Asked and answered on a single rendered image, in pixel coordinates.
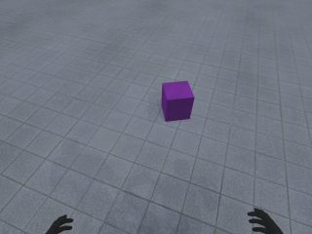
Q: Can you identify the robot left hand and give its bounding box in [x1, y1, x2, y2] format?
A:
[46, 214, 74, 234]

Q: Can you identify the carton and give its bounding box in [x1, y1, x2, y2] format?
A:
[161, 81, 195, 122]

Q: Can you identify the robot right hand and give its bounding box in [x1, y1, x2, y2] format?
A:
[247, 208, 284, 234]

